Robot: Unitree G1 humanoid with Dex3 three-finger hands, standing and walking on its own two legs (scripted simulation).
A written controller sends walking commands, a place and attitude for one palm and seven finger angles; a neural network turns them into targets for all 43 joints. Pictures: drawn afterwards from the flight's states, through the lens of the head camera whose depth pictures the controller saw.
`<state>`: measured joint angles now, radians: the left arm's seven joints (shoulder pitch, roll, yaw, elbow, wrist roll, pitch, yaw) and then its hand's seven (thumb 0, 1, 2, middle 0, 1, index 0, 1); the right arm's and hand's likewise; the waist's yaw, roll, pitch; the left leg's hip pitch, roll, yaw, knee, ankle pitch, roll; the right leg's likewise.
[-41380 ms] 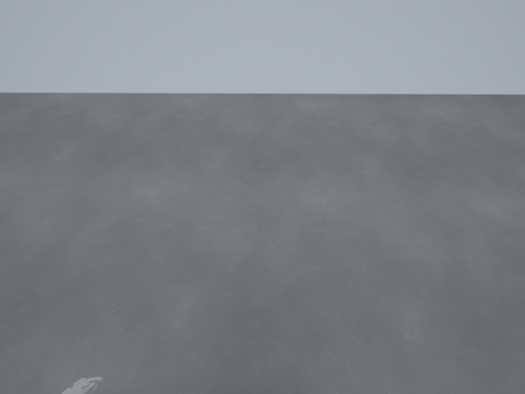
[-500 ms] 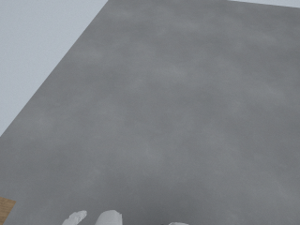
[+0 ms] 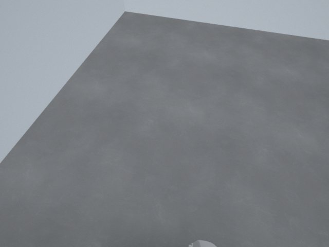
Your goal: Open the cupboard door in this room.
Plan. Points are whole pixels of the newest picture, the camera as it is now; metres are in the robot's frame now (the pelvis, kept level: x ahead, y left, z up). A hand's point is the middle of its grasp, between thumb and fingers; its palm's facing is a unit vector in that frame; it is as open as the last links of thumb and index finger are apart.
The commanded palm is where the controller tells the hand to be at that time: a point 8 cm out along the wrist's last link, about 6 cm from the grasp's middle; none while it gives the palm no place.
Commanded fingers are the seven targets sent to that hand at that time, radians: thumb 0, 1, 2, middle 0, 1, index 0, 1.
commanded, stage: walk to a spot facing it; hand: left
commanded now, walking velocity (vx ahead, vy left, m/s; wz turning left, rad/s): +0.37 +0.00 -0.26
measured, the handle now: out of the picture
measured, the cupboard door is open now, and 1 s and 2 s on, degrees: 44 44 44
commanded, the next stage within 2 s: turn to face it in 0.60 s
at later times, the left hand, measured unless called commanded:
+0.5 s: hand (137, 187) +0.31 +0.12 -0.16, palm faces -0.04 -0.98 -0.20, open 7.1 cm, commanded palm none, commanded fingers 0.00 0.90 0.90 -0.20 -0.30 -0.20 -0.30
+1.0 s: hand (143, 135) +0.52 +0.13 -0.17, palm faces +0.08 -0.98 -0.19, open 7.3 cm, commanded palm none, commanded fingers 0.00 0.90 0.90 -0.20 -0.30 -0.20 -0.30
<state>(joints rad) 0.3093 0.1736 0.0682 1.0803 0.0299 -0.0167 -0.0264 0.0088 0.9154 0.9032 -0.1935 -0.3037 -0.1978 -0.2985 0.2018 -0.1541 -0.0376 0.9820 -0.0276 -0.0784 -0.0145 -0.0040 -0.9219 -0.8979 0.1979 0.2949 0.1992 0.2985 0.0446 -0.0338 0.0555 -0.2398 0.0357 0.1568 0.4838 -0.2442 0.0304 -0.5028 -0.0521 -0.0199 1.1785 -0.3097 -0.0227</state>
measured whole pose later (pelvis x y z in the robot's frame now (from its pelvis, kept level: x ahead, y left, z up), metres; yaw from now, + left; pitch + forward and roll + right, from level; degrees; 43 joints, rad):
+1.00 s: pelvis +0.43 -0.06 +0.00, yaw +4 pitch +1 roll +0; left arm 0.14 0.17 0.05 0.98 0.02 -0.01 0.00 0.00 0.91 0.90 -0.19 -0.30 -0.20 -0.30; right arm 0.27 -0.17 -0.04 1.04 -0.02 0.00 0.00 0.00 -0.93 -0.90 0.20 0.30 0.20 0.30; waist -0.02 0.01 0.06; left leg -0.31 0.01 0.03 0.53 -0.24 0.02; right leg -0.40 -0.06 -0.06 0.71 -0.31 0.06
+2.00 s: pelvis +0.55 -0.10 +0.00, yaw +41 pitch +1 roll +2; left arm 0.20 0.18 0.03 0.88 0.03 0.00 0.02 0.00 0.91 0.90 -0.20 -0.30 -0.20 -0.30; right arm 0.14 -0.24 -0.07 0.92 -0.01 0.08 0.04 0.01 -0.91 -0.90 0.20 0.29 0.20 0.30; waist -0.01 -0.02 0.12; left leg -0.44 0.02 0.07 0.91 -0.46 -0.07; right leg -0.22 -0.13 -0.18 0.52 -0.31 0.00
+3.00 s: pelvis +0.57 -0.10 -0.01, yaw +77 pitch +1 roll +0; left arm 0.18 0.27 0.08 0.91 0.02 0.06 0.01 0.01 0.91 0.90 -0.20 -0.30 -0.20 -0.30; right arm 0.13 -0.22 -0.05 0.88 -0.02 0.03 0.01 0.00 -0.91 -0.90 0.20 0.30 0.20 0.30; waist 0.01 -0.05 0.10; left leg -0.33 -0.02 0.02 0.57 -0.26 0.03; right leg -0.49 -0.10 -0.03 1.09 -0.44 0.08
